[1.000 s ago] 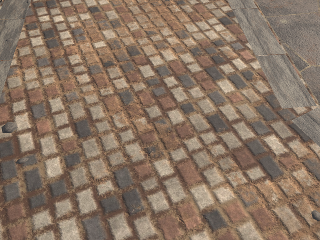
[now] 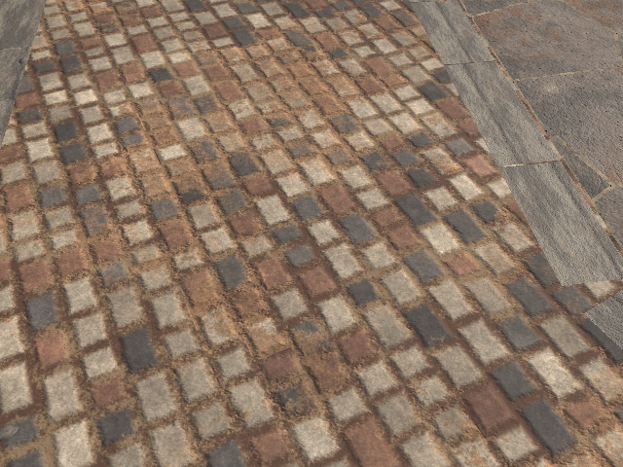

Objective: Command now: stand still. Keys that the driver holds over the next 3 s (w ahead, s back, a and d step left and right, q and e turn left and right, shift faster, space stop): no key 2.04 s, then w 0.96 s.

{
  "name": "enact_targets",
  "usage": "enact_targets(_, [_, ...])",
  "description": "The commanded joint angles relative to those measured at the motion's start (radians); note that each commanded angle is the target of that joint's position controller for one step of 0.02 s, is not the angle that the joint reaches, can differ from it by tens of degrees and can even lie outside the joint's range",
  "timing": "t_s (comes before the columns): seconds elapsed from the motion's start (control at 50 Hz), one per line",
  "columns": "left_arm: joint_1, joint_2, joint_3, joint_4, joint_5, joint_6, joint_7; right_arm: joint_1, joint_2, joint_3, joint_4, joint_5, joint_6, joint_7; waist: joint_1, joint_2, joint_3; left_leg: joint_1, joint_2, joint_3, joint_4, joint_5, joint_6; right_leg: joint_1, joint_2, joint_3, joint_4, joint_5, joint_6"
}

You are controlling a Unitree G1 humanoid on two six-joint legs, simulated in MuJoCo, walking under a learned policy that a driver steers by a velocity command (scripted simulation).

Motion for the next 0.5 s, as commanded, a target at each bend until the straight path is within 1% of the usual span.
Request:
enact_targets(0.02, [-0.012, 0.099, 0.019, -0.017, -0.002, -0.004, 0.008, 0.037, -0.121, -0.023, -0.015, 0.001, -0.005, -0.002, -0.004, 0.002, -0.048, -0.068, 0.036, -0.031, -0.106, 0.263, 0.021, 0.125, -0.027, 0.026, -0.035, 0.261, -0.033])
enact_targets(0.2, [-0.023, 0.104, 0.018, 0.058, -0.004, 0.008, 0.018, 0.041, -0.107, -0.019, 0.023, 0.0, -0.002, -0.001, 0.001, 0.01, -0.028, -0.059, 0.027, -0.02, -0.131, 0.255, 0.021, 0.135, -0.028, 0.023, -0.052, 0.236, -0.027])
enact_targets(0.5, [-0.014, 0.091, 0.009, 0.141, -0.004, 0.009, 0.021, 0.087, -0.088, -0.009, 0.067, -0.001, -0.002, -0.007, 0.006, 0.008, 0.005, -0.079, 0.017, -0.012, -0.163, 0.15, 0.021, 0.117, -0.024, 0.018, -0.079, 0.155, -0.019])
Next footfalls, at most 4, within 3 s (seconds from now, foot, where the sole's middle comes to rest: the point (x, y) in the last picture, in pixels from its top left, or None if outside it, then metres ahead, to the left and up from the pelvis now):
2.78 left None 0.48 0.11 -0.77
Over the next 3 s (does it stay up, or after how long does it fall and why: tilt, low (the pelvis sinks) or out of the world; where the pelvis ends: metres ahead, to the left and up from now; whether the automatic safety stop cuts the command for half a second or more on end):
stays up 0.41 0.03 0.01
